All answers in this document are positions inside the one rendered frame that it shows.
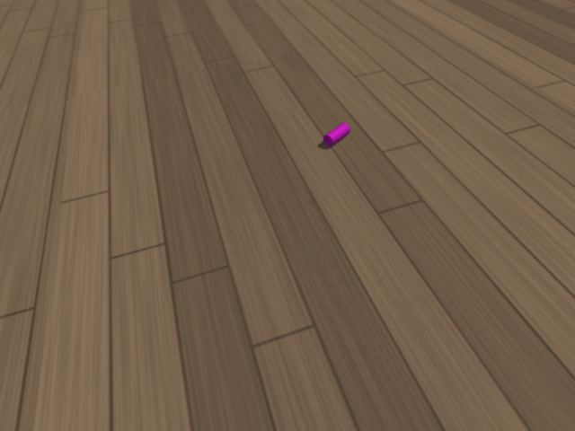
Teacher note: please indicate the can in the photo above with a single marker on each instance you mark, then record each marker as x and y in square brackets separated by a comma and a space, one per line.
[335, 135]

